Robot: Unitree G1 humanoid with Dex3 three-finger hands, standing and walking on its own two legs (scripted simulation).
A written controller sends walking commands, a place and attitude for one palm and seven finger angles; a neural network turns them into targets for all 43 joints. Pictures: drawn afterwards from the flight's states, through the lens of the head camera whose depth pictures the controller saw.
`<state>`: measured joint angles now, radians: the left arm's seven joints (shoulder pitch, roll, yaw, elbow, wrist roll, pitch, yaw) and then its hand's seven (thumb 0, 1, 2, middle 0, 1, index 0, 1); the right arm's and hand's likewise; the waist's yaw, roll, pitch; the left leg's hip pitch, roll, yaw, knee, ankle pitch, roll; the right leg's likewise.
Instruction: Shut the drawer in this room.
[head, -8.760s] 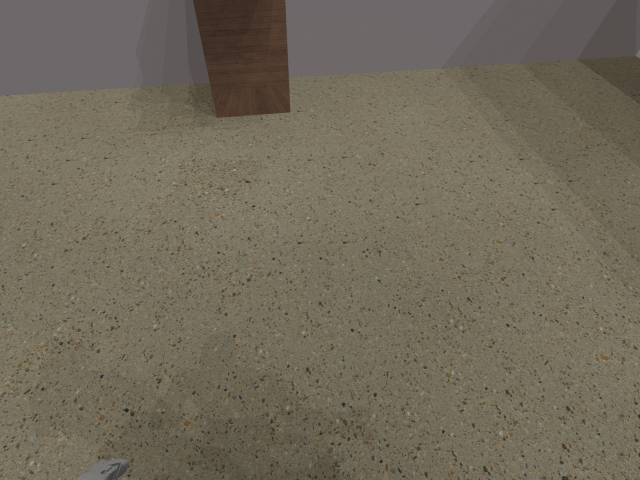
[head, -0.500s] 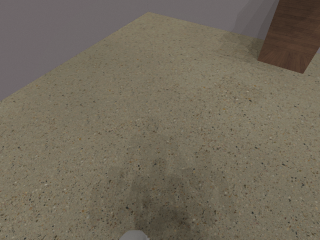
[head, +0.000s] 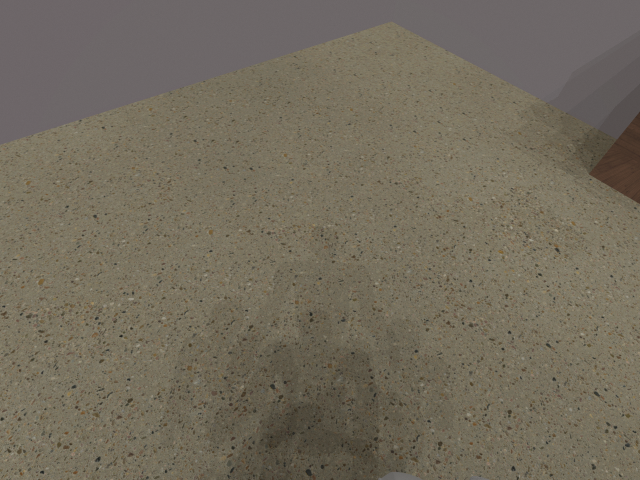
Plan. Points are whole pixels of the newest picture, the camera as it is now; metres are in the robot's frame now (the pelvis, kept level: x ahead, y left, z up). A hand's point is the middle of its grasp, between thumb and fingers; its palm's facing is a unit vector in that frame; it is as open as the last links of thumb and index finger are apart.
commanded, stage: turn or walk to find it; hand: left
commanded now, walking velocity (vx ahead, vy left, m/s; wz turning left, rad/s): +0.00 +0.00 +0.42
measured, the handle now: out of the picture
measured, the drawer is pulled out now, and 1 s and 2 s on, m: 0.24 0.24 0.24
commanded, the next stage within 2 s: none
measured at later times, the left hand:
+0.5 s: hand out of the picture +0.03 +0.15 -0.15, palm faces +0.21 -0.95 -0.25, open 7.3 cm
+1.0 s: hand out of the picture -0.09 +0.22 -0.17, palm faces +0.46 -0.85 -0.25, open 7.4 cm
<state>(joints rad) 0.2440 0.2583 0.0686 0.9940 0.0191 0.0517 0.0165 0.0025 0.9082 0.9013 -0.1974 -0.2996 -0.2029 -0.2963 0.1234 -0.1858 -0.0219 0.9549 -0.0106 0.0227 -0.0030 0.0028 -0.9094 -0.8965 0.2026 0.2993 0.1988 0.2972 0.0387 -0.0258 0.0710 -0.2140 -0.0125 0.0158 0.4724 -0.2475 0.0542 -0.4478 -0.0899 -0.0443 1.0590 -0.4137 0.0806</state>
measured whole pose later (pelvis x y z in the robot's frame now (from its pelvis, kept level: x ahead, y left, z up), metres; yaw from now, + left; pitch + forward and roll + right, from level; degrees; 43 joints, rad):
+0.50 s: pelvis -0.02 -0.05 +0.00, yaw +13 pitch -1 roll +1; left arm 0.18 0.15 0.03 0.92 0.02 0.01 0.02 0.00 0.90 0.90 -0.20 -0.30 -0.21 -0.30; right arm 0.25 -0.25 -0.09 0.99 -0.02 0.08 0.01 0.01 -0.91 -0.90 0.20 0.30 0.19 0.30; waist -0.04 0.04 0.07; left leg -0.49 0.02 -0.02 1.12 -0.39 -0.06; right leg -0.19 -0.07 -0.15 0.50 -0.29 -0.02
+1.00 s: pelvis -0.05 +0.00 +0.00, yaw +25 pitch +0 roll -1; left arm 0.20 0.27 0.07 0.96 0.02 0.06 0.01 0.00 0.91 0.90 -0.20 -0.30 -0.20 -0.30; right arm 0.14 -0.20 -0.03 0.93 -0.01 0.02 0.00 0.00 -0.91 -0.90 0.20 0.30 0.20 0.30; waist 0.02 -0.02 0.08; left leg -0.22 -0.02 -0.01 0.45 -0.24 0.04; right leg -0.45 -0.09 -0.04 1.02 -0.41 0.09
